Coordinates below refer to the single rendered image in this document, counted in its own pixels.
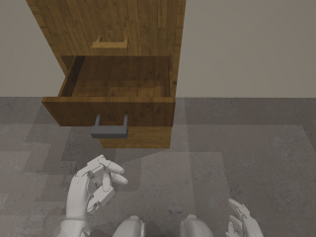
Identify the left robot hand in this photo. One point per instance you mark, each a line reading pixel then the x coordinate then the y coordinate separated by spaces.
pixel 79 203

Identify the handle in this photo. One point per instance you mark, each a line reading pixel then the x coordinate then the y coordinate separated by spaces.
pixel 110 131
pixel 110 48

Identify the right robot hand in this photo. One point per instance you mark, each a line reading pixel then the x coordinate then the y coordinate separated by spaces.
pixel 249 227

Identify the drawer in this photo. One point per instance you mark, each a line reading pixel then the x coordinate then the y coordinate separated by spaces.
pixel 140 86

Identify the cabinet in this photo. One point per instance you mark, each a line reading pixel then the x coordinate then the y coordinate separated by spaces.
pixel 150 28

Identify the robot right thigh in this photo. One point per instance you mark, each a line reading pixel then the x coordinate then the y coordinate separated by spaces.
pixel 193 227

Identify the robot right shin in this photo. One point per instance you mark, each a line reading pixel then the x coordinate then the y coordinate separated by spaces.
pixel 191 216

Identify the robot left forearm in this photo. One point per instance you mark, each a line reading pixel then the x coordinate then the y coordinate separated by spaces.
pixel 75 227

